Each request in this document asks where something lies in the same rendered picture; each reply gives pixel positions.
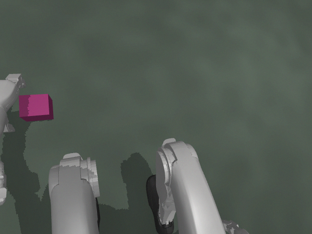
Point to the left robot hand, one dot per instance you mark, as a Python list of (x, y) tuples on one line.
[(9, 93)]

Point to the right robot foot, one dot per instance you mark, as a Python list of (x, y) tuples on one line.
[(153, 200)]

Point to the small box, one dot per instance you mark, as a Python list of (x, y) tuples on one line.
[(35, 107)]

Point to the right robot hand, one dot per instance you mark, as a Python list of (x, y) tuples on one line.
[(233, 228)]

